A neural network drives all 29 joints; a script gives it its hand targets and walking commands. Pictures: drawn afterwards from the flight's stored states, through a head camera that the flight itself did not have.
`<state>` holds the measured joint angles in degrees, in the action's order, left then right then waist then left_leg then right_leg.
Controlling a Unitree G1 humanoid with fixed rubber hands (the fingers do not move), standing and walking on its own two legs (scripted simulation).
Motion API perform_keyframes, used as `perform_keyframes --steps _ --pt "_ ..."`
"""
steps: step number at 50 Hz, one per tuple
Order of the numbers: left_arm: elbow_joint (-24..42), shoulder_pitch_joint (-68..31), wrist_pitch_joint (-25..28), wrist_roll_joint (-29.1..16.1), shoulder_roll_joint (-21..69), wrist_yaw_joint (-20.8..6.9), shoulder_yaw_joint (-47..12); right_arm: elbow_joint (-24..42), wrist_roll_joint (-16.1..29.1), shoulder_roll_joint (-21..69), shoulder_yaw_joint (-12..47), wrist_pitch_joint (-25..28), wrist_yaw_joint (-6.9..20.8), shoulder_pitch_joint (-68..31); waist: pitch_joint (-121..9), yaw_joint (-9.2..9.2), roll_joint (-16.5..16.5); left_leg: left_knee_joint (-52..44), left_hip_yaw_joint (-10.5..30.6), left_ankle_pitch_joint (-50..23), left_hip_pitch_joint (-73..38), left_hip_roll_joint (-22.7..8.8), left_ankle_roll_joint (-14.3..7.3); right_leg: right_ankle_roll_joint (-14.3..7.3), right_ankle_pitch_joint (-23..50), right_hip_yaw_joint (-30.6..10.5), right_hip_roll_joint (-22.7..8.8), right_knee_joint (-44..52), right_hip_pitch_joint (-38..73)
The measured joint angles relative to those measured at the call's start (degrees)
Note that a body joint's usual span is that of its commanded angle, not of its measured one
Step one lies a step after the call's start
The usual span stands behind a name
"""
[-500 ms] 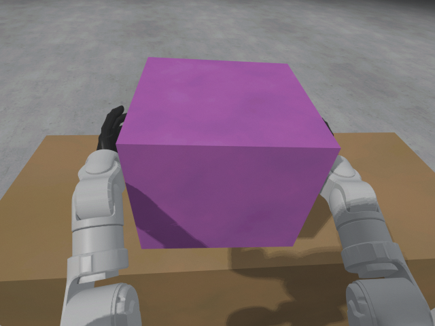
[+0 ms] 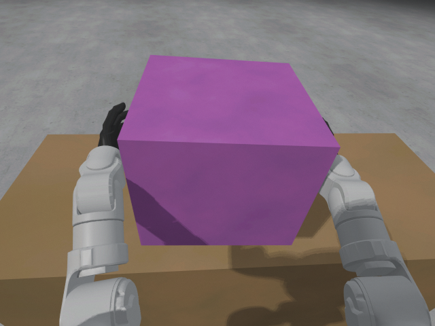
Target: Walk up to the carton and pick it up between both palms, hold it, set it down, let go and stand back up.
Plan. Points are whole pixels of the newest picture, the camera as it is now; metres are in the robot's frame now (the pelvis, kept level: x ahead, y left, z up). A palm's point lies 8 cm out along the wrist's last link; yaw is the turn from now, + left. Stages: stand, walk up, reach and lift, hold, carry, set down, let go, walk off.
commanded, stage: hold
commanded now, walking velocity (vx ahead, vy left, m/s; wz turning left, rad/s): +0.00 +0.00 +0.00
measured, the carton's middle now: (219, 148) +0.40 +0.01 +0.16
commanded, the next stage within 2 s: none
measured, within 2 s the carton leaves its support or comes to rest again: neither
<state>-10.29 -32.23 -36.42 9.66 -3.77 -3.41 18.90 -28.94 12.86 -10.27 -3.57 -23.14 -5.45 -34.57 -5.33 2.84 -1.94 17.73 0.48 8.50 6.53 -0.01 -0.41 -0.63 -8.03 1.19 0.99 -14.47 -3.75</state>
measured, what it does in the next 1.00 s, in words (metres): stands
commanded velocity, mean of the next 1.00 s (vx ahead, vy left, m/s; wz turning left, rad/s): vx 0.00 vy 0.00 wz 0.00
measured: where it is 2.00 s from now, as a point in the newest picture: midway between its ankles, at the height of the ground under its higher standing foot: outside the picture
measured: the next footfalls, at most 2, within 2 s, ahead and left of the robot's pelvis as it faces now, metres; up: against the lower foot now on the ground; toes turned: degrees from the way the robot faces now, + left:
none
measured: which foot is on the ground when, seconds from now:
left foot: down 0.00-1.00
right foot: down 0.00-1.00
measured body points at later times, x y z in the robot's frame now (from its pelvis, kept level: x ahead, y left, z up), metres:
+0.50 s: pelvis +0.00 +0.00 +0.00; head -0.05 +0.02 +0.45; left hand +0.36 +0.20 +0.20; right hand +0.37 -0.18 +0.19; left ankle +0.01 +0.11 -0.75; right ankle +0.00 -0.11 -0.75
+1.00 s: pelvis +0.00 +0.00 +0.00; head -0.05 +0.03 +0.45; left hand +0.37 +0.20 +0.19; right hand +0.37 -0.18 +0.18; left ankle +0.01 +0.11 -0.75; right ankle +0.00 -0.11 -0.75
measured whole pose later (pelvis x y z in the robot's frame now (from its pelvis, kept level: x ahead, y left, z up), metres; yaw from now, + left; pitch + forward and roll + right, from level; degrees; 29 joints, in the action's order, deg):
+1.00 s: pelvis +0.00 +0.00 +0.00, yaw +0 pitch -2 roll -1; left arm -5.1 -29.4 -37.9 9.5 -2.8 -2.3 18.0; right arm -26.2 14.5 -11.1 -2.8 -23.5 -5.1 -33.2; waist -5.8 3.2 -2.0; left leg 17.7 0.7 8.7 6.8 0.2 -0.7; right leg -0.4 -7.8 0.9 0.9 -13.7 -3.7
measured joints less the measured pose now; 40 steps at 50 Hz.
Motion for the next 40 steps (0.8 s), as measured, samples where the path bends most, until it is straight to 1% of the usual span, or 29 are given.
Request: perform_keyframes --steps 19,23,30,40 --pt "1.8 1.2 -0.5 -0.3 0.1 0.3 -0.3 1.1 0.4 -0.1 0.5 -0.3 -0.1 0.6 0.0 0.16 0.0 0.0 0.3 0.1 0.0 -0.1 0.2 -0.2 -0.1 0.1 0.2 0.2 0.2" --pt "3.9 2.3 -0.4 -0.9 0.4 0.6 -0.5 3.0 1.4 -0.7 1.3 -0.1 -0.6 1.3 -0.9 0.16 0.1 0.2 0.5 0.2 0.5 -0.1 0.2 -0.2 0.0 0.2 0.3 0.4 -0.1" --pt "2.3 1.1 -1.4 0.1 0.3 -0.1 0.8 0.2 0.9 0.1 0.6 -0.7 0.1 -0.4 -0.7 0.04 -0.6 -0.7 0.4 -0.3 -0.3 0.0 0.1 -0.2 0.1 0.1 0.1 0.5 0.3" --pt "3.8 1.8 -0.9 -0.3 0.1 0.3 -0.4 2.0 1.1 0.0 0.2 -0.3 0.1 0.4 -0.5 0.62 -0.3 -0.1 0.8 -0.2 0.7 0.3 -0.1 0.1 0.3 0.4 -0.1 0.8 -0.1"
